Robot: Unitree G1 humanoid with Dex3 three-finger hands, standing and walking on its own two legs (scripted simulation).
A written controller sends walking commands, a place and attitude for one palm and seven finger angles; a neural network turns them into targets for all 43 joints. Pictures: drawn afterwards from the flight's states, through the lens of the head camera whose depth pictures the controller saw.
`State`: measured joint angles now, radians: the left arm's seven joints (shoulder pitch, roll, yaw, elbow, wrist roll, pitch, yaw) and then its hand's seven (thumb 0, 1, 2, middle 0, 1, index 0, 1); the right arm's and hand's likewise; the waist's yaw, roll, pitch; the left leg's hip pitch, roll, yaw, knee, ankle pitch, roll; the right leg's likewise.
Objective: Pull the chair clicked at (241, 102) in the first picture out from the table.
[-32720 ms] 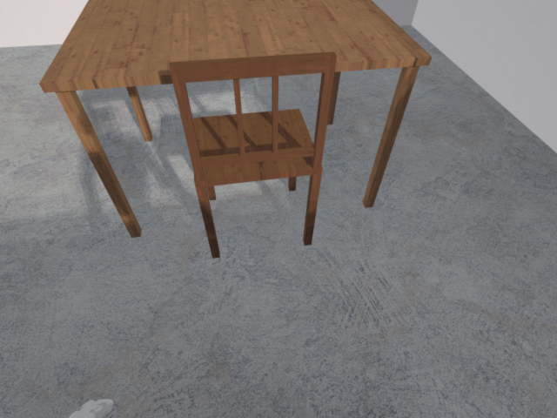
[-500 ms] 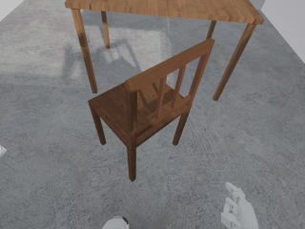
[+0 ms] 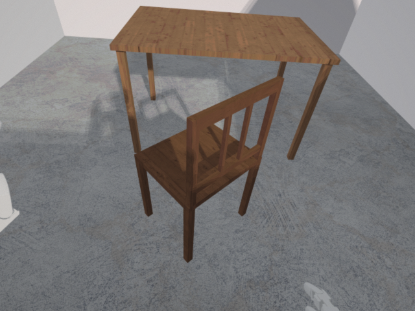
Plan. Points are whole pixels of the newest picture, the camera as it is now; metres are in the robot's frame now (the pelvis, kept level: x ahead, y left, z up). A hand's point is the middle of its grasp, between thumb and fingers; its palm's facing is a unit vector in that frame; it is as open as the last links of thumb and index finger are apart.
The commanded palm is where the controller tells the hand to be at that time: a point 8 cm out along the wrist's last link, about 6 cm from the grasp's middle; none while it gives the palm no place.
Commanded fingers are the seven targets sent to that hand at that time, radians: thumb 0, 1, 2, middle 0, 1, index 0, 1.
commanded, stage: stop stepping back and stand still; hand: left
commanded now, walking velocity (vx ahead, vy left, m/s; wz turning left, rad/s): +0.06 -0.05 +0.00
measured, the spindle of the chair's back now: (224, 144) +0.68 -0.04 -0.09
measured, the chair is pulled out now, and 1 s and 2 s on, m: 0.51 0.51 0.51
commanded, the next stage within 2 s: let the arm hang, fingers relaxed in 0.92 s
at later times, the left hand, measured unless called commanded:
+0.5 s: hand (17, 203) +0.22 +0.30 +0.17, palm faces +0.44 -0.76 -0.47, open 7.4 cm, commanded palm +0.16 +0.31 +0.18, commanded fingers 0.00 0.90 0.90 -0.20 -0.30 -0.20 -0.30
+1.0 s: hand (56, 199) +0.24 +0.26 +0.15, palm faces +0.37 -0.79 -0.49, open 7.4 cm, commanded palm none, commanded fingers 0.00 0.90 0.90 -0.20 -0.30 -0.20 -0.30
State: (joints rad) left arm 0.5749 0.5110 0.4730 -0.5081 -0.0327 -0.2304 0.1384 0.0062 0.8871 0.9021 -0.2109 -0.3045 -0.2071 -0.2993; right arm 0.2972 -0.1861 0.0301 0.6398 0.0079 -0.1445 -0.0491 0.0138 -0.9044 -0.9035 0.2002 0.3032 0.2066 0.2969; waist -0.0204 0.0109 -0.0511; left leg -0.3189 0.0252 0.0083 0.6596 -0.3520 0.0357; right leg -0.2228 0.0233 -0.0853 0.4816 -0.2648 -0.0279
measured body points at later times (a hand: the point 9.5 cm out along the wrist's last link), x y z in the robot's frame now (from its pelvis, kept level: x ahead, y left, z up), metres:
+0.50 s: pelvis +0.02 +0.01 +0.01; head +0.01 +0.02 +0.46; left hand +0.19 +0.33 +0.19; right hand +0.18 -0.20 -0.07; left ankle +0.03 +0.10 -0.73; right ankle +0.04 -0.11 -0.73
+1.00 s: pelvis +0.04 -0.01 +0.01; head +0.06 -0.01 +0.46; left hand +0.22 +0.30 +0.18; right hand +0.21 -0.25 -0.07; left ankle +0.03 +0.10 -0.73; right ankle +0.04 -0.11 -0.73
